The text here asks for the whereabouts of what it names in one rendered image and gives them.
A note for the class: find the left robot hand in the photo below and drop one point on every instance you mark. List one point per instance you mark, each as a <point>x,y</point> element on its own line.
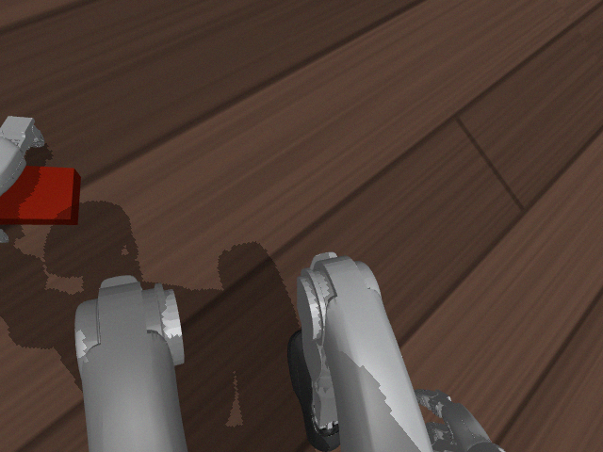
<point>17,134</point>

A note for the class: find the right robot hand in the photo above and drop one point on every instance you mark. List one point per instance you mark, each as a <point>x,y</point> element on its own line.
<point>461,429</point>

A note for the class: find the right robot foot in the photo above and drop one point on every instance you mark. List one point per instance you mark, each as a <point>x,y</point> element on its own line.
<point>324,439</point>

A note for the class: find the small box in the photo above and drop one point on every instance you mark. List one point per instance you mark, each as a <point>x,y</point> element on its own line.
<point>42,196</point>

